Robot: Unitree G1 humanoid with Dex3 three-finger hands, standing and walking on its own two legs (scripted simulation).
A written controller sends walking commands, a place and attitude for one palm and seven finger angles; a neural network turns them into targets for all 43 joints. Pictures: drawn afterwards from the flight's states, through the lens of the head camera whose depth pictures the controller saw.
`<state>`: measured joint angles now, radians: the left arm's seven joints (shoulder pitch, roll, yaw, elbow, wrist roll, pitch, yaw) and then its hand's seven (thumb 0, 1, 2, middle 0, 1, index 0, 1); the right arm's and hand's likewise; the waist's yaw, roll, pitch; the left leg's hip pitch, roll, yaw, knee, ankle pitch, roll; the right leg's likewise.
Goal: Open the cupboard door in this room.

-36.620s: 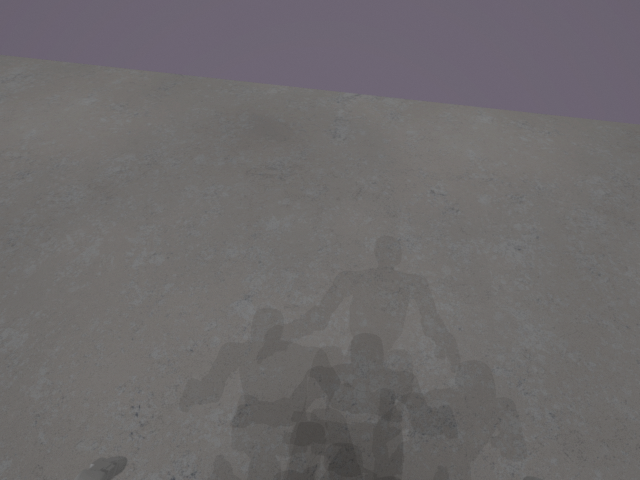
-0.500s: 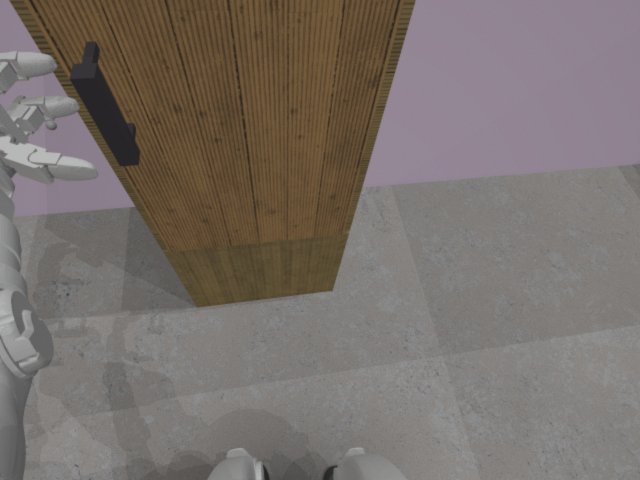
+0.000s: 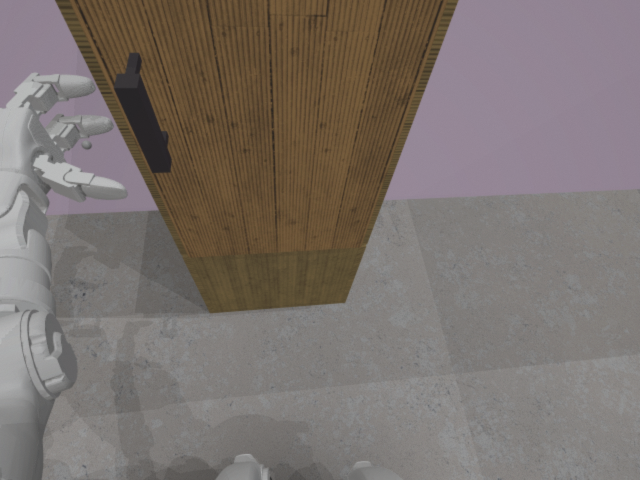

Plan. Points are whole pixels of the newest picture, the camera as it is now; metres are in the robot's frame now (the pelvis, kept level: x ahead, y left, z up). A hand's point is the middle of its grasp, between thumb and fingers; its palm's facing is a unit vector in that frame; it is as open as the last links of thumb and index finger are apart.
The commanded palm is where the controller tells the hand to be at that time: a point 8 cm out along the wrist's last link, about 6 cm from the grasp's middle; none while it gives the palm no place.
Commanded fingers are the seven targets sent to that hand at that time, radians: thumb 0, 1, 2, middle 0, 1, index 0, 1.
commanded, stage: move the hooked fingers beside the handle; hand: left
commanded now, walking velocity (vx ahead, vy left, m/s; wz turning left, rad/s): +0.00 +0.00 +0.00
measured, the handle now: (148, 116) +0.54 +0.19 +0.11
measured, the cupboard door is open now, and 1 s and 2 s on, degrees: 0 0 0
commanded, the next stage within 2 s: slide the fingers in behind the handle in 0.22 s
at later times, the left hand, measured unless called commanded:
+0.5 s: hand (101, 145) +0.48 +0.23 +0.11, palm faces +0.04 -1.00 -0.01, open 14.0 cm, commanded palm +0.46 +0.28 +0.11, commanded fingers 0.00 -0.50 0.30 -0.30 -1.20 -0.30 -1.20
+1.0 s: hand (131, 143) +0.49 +0.20 +0.11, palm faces +0.05 -1.00 -0.01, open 14.0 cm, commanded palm +0.46 +0.25 +0.11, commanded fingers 0.00 -0.50 0.30 -0.30 -1.20 -0.30 -1.20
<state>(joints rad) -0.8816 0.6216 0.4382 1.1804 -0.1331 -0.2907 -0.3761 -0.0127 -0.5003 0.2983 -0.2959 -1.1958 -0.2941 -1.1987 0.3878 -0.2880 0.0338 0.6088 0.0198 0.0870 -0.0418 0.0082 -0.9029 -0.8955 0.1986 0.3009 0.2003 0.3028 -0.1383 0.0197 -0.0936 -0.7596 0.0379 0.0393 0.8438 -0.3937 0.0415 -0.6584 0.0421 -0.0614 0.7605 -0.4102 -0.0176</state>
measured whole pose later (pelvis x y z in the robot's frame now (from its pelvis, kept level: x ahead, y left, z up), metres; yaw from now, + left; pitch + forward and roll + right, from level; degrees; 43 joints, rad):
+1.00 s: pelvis -0.01 -0.01 +0.00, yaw +0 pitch +17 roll -2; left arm -0.91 0.53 0.39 1.18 -0.11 -0.32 -0.26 -0.01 -0.50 0.30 -0.30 -1.20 -0.29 -1.20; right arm 0.41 -0.28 0.03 0.64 0.01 0.05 -0.02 0.01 -0.90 -0.90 0.20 0.30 0.20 0.30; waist -0.15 0.03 -0.09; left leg -0.77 0.04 0.04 0.86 -0.38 0.03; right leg -0.68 0.04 -0.06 0.79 -0.41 -0.03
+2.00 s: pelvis -0.02 -0.01 +0.00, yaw +0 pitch +15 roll -2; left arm -0.88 0.46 0.36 1.16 -0.12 -0.34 -0.19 -0.01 -0.50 0.30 -0.30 -1.20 -0.29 -1.20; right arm 0.40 -0.28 0.02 0.65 0.02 0.04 -0.01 0.01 -0.90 -0.90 0.20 0.30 0.20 0.30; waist -0.14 0.03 -0.09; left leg -0.74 0.04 0.04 0.84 -0.37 0.03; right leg -0.66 0.04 -0.06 0.80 -0.41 -0.03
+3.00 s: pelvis -0.01 -0.01 +0.00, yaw +0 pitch +16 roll -2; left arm -0.82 0.40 0.35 1.08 -0.12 -0.33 -0.14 0.01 0.73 0.82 -0.34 -1.35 -0.35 -1.35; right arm 0.40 -0.27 0.01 0.63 0.01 0.06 0.00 0.01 -0.90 -0.90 0.20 0.30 0.20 0.30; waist -0.13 0.04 -0.11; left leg -0.72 0.04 0.05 0.83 -0.38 0.03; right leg -0.65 0.05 -0.04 0.79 -0.42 -0.03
